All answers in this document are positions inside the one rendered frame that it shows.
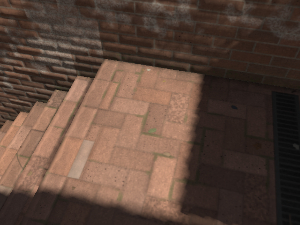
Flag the stairs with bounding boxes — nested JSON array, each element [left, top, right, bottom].
[[0, 76, 94, 225]]

